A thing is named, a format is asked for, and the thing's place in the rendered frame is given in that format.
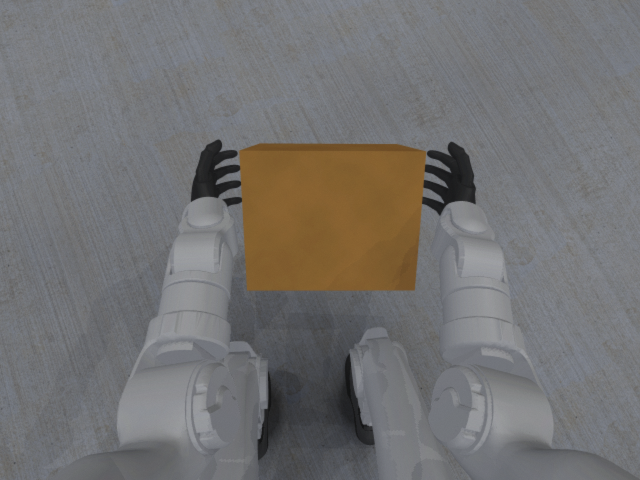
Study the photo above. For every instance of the left robot thigh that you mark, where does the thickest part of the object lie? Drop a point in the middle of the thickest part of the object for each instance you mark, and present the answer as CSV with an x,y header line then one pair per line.
x,y
239,460

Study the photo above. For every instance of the robot right forearm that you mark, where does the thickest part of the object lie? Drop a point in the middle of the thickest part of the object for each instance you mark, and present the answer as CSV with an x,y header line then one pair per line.
x,y
478,323

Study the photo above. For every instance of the right robot shin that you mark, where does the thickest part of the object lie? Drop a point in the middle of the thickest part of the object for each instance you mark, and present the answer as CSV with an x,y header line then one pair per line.
x,y
369,334

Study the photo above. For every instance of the robot left forearm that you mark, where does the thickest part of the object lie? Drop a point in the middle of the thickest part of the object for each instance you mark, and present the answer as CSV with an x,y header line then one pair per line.
x,y
192,319

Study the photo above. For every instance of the left robot upper arm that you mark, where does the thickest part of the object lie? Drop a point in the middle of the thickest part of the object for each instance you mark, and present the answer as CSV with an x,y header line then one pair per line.
x,y
172,420

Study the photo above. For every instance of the robot right hand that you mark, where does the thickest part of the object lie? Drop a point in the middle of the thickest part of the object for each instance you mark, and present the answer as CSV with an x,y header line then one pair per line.
x,y
459,181

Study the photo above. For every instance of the carton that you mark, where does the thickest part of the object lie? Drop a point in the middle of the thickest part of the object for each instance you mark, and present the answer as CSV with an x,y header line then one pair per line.
x,y
331,217

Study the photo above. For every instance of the robot left hand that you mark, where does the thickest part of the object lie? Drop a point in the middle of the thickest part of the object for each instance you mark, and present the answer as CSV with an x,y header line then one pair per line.
x,y
204,183

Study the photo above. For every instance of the right robot upper arm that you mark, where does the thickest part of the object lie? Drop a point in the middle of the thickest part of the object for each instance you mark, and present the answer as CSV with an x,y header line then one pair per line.
x,y
499,426

